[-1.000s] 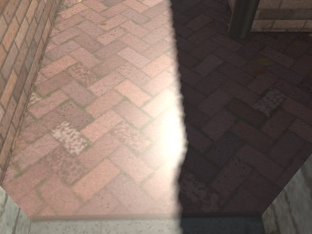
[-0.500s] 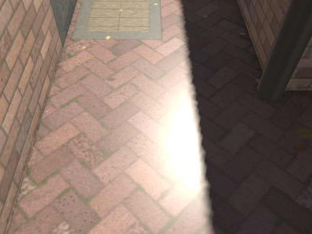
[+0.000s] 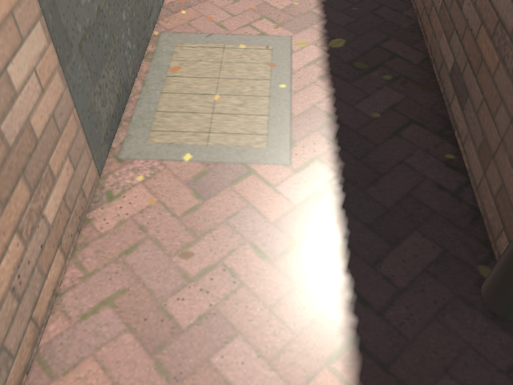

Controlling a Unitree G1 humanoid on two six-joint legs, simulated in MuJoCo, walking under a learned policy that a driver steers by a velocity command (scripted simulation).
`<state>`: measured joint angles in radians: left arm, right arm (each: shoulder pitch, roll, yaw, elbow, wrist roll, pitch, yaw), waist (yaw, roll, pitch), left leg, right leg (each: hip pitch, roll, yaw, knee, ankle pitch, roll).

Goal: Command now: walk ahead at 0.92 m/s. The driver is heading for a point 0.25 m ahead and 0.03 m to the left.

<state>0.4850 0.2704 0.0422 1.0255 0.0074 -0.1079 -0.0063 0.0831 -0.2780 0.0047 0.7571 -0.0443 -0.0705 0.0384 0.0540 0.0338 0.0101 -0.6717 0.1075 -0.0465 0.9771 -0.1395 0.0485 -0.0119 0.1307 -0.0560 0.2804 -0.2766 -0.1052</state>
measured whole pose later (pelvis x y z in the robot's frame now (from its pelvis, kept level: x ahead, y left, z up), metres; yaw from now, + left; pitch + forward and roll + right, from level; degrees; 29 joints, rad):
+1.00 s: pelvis +0.41 -0.01 -0.01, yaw +0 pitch +0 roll +0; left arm 0.08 0.23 0.03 1.00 0.00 -0.01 0.02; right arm 0.19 -0.24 -0.02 1.03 -0.01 0.00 -0.03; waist -0.01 0.00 0.02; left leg -0.19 0.00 0.01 0.53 -0.35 0.00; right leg -0.32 0.01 0.02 0.55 -0.23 -0.01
